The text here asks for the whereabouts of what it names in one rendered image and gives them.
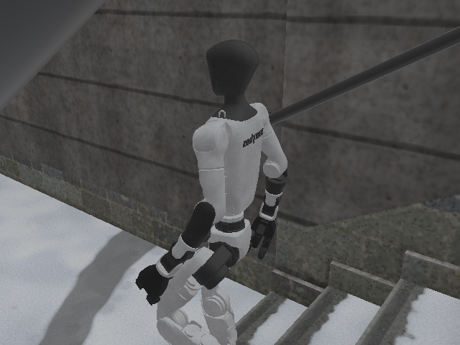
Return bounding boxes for stairs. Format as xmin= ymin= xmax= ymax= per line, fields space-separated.
xmin=235 ymin=278 xmax=460 ymax=345

